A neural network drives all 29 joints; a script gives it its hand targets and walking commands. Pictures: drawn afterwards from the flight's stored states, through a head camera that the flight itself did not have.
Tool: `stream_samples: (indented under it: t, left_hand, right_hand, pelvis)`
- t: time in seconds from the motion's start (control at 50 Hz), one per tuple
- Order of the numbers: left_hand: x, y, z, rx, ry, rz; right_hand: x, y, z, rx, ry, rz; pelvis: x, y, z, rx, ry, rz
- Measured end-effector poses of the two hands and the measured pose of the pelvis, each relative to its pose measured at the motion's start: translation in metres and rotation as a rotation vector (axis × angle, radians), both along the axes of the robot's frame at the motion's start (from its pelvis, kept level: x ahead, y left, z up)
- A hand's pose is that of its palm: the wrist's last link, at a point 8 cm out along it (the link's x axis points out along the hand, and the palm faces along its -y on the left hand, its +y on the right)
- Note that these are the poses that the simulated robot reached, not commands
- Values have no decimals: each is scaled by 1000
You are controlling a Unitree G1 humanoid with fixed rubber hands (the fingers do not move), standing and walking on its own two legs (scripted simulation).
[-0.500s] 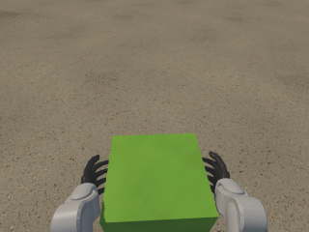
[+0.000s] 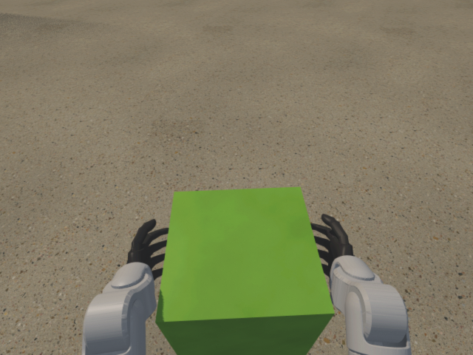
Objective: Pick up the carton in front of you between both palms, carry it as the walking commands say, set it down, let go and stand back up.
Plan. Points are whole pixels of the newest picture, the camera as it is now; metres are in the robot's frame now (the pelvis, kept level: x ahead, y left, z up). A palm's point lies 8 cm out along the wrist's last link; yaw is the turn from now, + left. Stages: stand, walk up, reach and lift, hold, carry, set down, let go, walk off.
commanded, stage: carry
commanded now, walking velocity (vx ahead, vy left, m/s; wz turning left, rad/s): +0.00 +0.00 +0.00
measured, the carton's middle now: (240, 280) +0.25 +0.00 +0.01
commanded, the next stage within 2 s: none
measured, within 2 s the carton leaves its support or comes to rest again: neither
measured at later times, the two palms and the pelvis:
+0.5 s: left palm (144, 281) +0.25 +0.16 +0.02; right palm (321, 274) +0.25 -0.14 +0.02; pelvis -0.02 +0.01 +0.00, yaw +0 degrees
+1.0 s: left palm (131, 290) +0.23 +0.18 +0.03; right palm (317, 282) +0.23 -0.12 +0.03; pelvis -0.05 +0.02 +0.00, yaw +1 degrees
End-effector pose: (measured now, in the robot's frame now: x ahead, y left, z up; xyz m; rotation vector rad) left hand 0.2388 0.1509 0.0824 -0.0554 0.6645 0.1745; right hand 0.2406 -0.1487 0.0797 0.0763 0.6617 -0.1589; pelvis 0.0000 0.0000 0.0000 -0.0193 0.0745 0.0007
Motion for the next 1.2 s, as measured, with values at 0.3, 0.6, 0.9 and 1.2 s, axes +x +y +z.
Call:
stream_samples:
  t: [0.3, 0.6, 0.9, 1.2]
  left_hand:
    - [11, 8, -43, 46, 52, -42]
    - [9, 16, -59, 78, 11, -62]
    - [-4, 24, -50, 71, 12, -58]
    - [-12, 30, -49, 73, 11, -58]
  right_hand:
    - [11, 9, -42, -68, 50, 52]
    - [10, 16, -56, -94, 8, 66]
    - [-3, 24, -46, -97, 9, 70]
    - [-10, 30, -46, -97, 8, 72]
  pelvis:
    - [-6, 7, -6, 0, -25, 8]
    - [-34, 15, -3, 9, -55, 5]
    - [-49, 22, -2, 11, -57, 9]
    - [-56, 28, -3, 11, -60, 8]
